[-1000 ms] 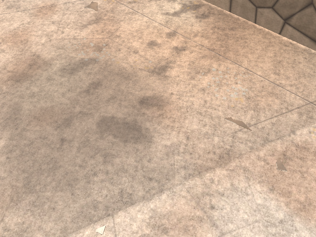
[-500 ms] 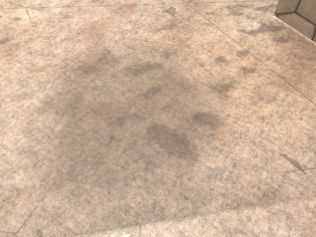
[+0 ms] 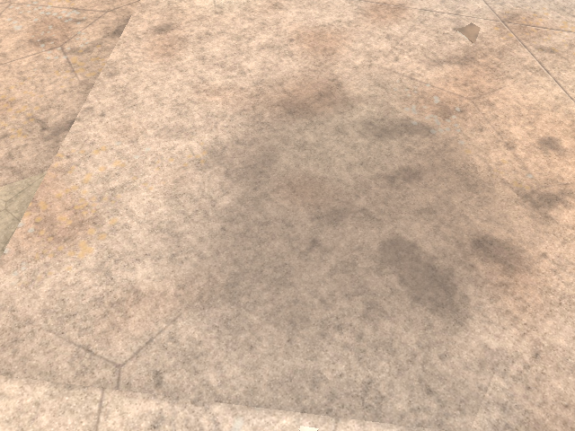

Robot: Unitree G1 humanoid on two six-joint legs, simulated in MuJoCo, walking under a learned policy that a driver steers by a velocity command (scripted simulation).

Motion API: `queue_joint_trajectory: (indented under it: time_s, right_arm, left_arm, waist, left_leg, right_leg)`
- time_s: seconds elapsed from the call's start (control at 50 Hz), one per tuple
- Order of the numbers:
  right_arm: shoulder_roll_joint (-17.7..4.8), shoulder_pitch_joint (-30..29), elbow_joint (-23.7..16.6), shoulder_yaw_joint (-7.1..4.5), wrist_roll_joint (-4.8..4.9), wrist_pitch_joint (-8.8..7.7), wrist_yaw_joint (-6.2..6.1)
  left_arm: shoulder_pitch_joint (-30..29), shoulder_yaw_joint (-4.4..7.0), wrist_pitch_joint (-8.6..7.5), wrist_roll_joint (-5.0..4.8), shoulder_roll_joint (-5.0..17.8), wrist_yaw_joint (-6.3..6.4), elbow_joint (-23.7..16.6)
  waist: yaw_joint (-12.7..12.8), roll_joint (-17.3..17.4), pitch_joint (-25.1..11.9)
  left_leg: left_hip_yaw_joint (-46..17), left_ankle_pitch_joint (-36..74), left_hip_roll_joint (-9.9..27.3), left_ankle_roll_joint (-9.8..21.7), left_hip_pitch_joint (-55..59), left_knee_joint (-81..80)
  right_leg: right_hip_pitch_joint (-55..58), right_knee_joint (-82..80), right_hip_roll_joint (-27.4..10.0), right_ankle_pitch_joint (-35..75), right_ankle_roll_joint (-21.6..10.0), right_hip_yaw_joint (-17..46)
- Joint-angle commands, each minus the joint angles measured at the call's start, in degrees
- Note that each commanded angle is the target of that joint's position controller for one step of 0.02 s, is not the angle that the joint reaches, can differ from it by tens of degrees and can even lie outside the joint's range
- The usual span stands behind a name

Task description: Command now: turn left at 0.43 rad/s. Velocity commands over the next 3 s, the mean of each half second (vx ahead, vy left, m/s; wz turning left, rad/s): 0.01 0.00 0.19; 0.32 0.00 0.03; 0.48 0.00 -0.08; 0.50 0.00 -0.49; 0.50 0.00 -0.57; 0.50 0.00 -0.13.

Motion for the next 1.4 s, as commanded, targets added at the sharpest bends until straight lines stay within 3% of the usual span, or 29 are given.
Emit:
queue_joint_trajectory:
  time_s: [0.02,0.1,0.22,0.28,0.3,0.32,0.38,0.48,0.52,0.56,0.62,0.7,0.74,0.76,0.78,0.8,0.86,0.92,0.98,1.06,1.12,1.14,1.16,1.18,1.2,1.24,1.28,1.34,1.4]
  right_arm:
    - [-7.6,-3.9,-6.1,-1.51,0.09,-0.36,-0.43]
    - [-8.0,-3.6,-7.5,-1.56,-0.49,-0.79,0.18]
    - [-6.7,-2.9,-7.6,-0.7,1.28,0.08,2.18]
    - [-2.6,-3.9,-6.8,1.46,1.51,0.93,3.47]
    - [-1.4,3.0,-6.5,1.71,1.67,1.11,3.17]
    - [-3.1,4.7,-5.4,1.32,1.3,1.49,2.64]
    - [-6.5,-1.0,-6.3,0.74,1.6,2.18,1.47]
    - [-4.8,-0.3,-6.5,1.34,1.87,2.09,0.87]
    - [-7.3,0.7,-6.6,0.08,0.03,2.27,-0.57]
    - [-4.6,-1.4,-7.5,0.8,-1.24,1.55,-1.66]
    - [-1.4,-3.1,-6.6,1.46,-2.33,0.02,-2.07]
    - [-1.3,6.0,-0.6,1.01,-1.91,-1.52,0.0]
    - [-4.9,16.6,1.4,0.1,-2.64,-2.8,-0.42]
    - [-9.9,22.8,0.8,-0.61,-2.08,-2.92,-1.13]
    - [-6.9,24.3,3.2,0.34,-2.96,-2.68,-1.16]
    - [-3.6,21.1,3.9,1.34,-3.17,-2.12,-0.85]
    - [2.5,12.5,2.7,4.72,-2.93,-1.02,-1.15]
    - [0.8,13.7,4.0,4.69,-2.4,-0.63,-1.43]
    - [-2.3,19.1,7.9,3.89,-2.53,-0.3,0.66]
    - [-3.4,12.5,7.1,3.54,-5.44,-0.43,1.81]
    - [-3.0,12.6,7.4,3.43,-4.99,-0.92,2.12]
    - [4.9,24.1,8.8,5.91,-6.6,-0.99,3.18]
    - [4.8,17.3,7.2,5.77,-4.81,-1.21,4.26]
    - [3.1,4.2,3.1,4.85,-2.57,-1.06,3.48]
    - [0.4,1.6,3.3,4.16,-3.35,-0.76,1.63]
    - [3.3,4.6,4.1,5.61,-5.83,0.6,0.35]
    - [4.4,4.5,3.8,5.97,-5.33,2.49,0.2]
    - [5.7,0.6,1.1,7.11,-5.74,2.5,0.86]
    - [3.0,-6.0,-1.3,6.63,-5.09,2.04,1.04]
  left_arm:
    - [4.7,1.87,0.53,-0.23,7.1,-0.81,-1.1]
    - [5.6,0.56,2.11,-0.83,5.4,-3.16,1.7]
    - [1.5,-0.9,0.72,-2.05,5.1,-3.34,2.3]
    - [0.3,-1.48,-0.66,-3.8,5.5,-3.81,0.9]
    - [-2.6,-1.39,-1.37,-4.41,8.9,-4.23,-0.5]
    - [-6.1,-1.74,-1.34,-3.87,7.9,-5.19,-0.4]
    - [-4.1,-1.23,-0.45,-3.77,7.3,-6.19,0.5]
    - [-3.7,-1.5,-0.75,-3.79,5.8,-6.19,0.7]
    - [-0.3,0.32,-0.54,-2.06,9.2,-4.92,1.7]
    - [3.0,0.53,-1.35,-1.05,8.6,-3.42,2.7]
    - [4.6,-0.44,-1.98,-3.12,5.1,-0.96,3.6]
    - [-7.5,0.58,0.28,-1.4,8.5,-1.43,1.3]
    - [-6.9,-0.36,0.24,1.05,3.5,-2.55,1.1]
    - [-8.3,-1.43,-1.16,1.49,0.2,-4.42,-0.1]
    - [-7.4,-1.56,-2.81,-0.61,-0.2,-4.64,1.7]
    - [-7.0,-1.08,-3.66,-0.67,1.5,-3.95,2.7]
    - [-5.3,-0.95,-2.31,2.55,0.7,-3.8,4.2]
    - [-10.0,-1.77,-0.68,0.28,-2.6,-5.64,3.7]
    - [-15.7,-2.08,-0.1,-0.59,-2.8,-6.59,1.9]
    - [-11.9,-1.32,-0.89,0.0,0.6,-5.76,2.1]
    - [11.3,1.43,-2.36,-0.88,7.3,-4.24,8.8]
    - [22.5,1.19,-1.96,-0.77,7.5,-3.47,9.8]
    - [31.8,-0.06,-2.48,0.64,5.4,-3.55,12.9]
    - [26.1,0.18,-4.18,0.64,5.4,-3.46,13.7]
    - [15.1,-0.89,-4.3,-0.32,2.1,-3.62,12.1]
    - [5.6,-3.75,-3.66,-0.12,-5.0,-3.89,10.9]
    - [-0.2,-4.1,-4.32,-0.18,-6.0,-3.6,9.8]
    - [3.6,-2.96,-5.27,1.8,-1.7,-3.36,12.2]
    - [12.8,-3.13,-5.68,0.86,-1.6,-3.25,14.4]
  waist:
    - [3.0,4.9,-5.6]
    - [1.0,4.0,-5.2]
    - [-2.0,2.3,-4.7]
    - [0.9,0.6,-8.0]
    - [-3.4,-5.7,-11.7]
    - [-5.2,-4.4,-10.6]
    - [-1.0,-2.2,-6.5]
    - [0.1,-2.3,-5.9]
    - [1.2,-3.0,-2.3]
    - [3.1,-5.7,0.3]
    - [3.8,-8.9,1.0]
    - [-4.0,-4.5,2.2]
    - [-8.4,4.4,-1.5]
    - [-11.2,11.6,-2.1]
    - [-10.7,6.0,3.0]
    - [-8.3,3.3,3.4]
    - [-1.8,2.5,1.2]
    - [-3.1,2.4,1.8]
    - [-4.8,4.4,3.1]
    - [1.3,5.4,2.5]
    - [8.8,-2.1,-8.0]
    - [8.1,-14.7,-23.3]
    - [12.4,-10.5,-22.4]
    - [11.4,-7.6,-3.2]
    - [7.2,-2.5,2.1]
    - [-0.4,0.2,-1.0]
    - [-3.7,-1.0,-0.4]
    - [-1.7,-0.7,-2.5]
    - [2.9,-0.5,-1.7]
  left_leg:
    - [-10.7,32.4,15.9,12.6,0.6,-6.1]
    - [-9.5,24.4,14.3,11.1,-0.1,-4.9]
    - [-15.9,9.3,14.9,10.1,2.5,1.9]
    - [-15.6,9.6,9.3,4.1,-2.1,6.3]
    - [-9.9,1.0,3.6,-1.4,-1.3,7.3]
    - [-5.5,-1.4,1.8,-4.1,3.0,6.1]
    - [-6.6,1.3,2.1,-2.1,-1.2,5.7]
    - [-7.3,-1.7,2.0,-1.8,-4.7,4.4]
    - [-6.5,-19.9,0.6,0.9,-9.9,5.7]
    - [-6.6,-22.3,1.1,2.1,-17.6,10.7]
    - [0.4,-17.7,3.0,-0.1,-19.6,21.7]
    - [7.2,-5.0,-0.1,0.4,6.6,6.1]
    - [-9.6,-11.7,9.1,7.0,19.6,2.0]
    - [-39.3,-3.2,23.0,19.5,29.1,-6.1]
    - [-38.5,-2.3,28.2,20.4,29.8,-8.2]
    - [-31.0,-3.4,26.1,16.9,27.6,-7.3]
    - [-14.3,4.7,17.9,10.4,15.6,-9.3]
    - [-5.8,9.5,13.7,8.4,11.4,-12.7]
    - [-3.7,17.7,14.0,9.2,9.2,-12.1]
    - [-2.2,27.8,16.6,7.6,2.8,-7.5]
    - [4.1,34.6,8.2,0.5,-11.7,23.4]
    - [4.6,-6.8,-0.2,-3.6,-23.6,50.7]
    - [-3.4,-27.0,-5.7,-2.2,-37.0,67.3]
    - [-7.9,-19.4,0.2,0.7,-46.2,68.0]
    - [-7.7,-12.6,4.2,1.1,-42.2,65.3]
    - [-8.0,-5.2,8.7,1.2,-30.0,57.5]
    - [-5.9,-5.7,10.3,0.2,-26.1,49.6]
    - [-1.4,10.8,10.0,-2.1,-17.0,37.5]
    - [-3.2,30.1,9.1,-4.1,-25.3,23.0]
  right_leg:
    - [-1.1,3.3,-0.5,8.7,0.2,2.1]
    - [0.6,-5.6,-1.5,14.2,2.1,1.3]
    - [1.8,-23.5,-2.4,17.4,1.4,-0.2]
    - [12.9,-31.6,-4.8,37.4,-3.2,1.1]
    - [15.2,-31.9,-10.9,46.2,-11.0,7.0]
    - [9.1,-31.9,-10.0,36.9,-11.8,7.1]
    - [8.5,-30.0,-4.4,26.2,-5.6,1.8]
    - [11.9,-29.3,-4.9,22.8,-6.7,2.0]
    - [12.1,-31.7,-4.8,2.0,-10.5,3.7]
    - [17.0,-38.8,-10.2,-6.7,-16.6,13.9]
    - [21.1,-46.2,-19.0,-4.7,-20.3,23.4]
    - [5.0,-40.3,-8.8,0.4,-14.8,6.8]
    - [-6.8,-18.4,-2.4,5.1,-11.4,1.4]
    - [-23.1,-1.8,5.7,1.2,-7.2,3.0]
    - [-32.8,6.5,3.4,2.0,-8.7,11.8]
    - [-32.6,12.1,1.6,4.7,-9.1,10.1]
    - [-22.3,9.2,-1.8,13.9,-9.1,4.4]
    - [-16.8,-6.3,-1.3,24.4,-5.5,-0.6]
    - [-10.0,-19.6,1.4,26.5,-4.0,-2.8]
    - [2.2,-14.0,3.2,34.9,-7.6,-0.8]
    - [36.0,-15.9,4.6,35.5,-14.2,-0.6]
    - [56.9,-21.7,-10.7,36.2,-28.9,22.2]
    - [58.1,-32.8,-16.2,22.3,-31.6,41.9]
    - [40.5,-38.3,-15.8,8.4,-24.6,39.8]
    - [25.4,-39.2,-15.3,8.7,-23.3,34.9]
    - [8.4,-42.0,-13.3,15.3,-22.8,26.0]
    - [-1.0,-46.1,-10.4,15.2,-21.1,19.9]
    - [-7.6,-41.9,-3.3,22.5,-18.4,8.6]
    - [3.2,-33.5,-2.2,21.4,-18.7,10.5]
